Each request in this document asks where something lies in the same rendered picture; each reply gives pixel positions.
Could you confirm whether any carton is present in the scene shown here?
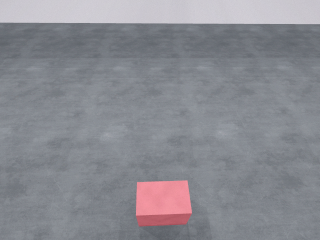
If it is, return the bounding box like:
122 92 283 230
136 180 192 227

